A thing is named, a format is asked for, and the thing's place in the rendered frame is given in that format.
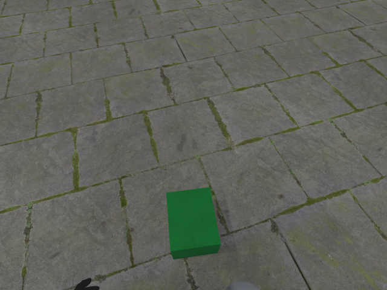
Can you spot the carton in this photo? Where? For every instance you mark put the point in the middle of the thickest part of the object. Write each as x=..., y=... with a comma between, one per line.
x=193, y=229

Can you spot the robot left hand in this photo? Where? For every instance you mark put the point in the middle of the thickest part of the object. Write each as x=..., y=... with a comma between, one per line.
x=83, y=285

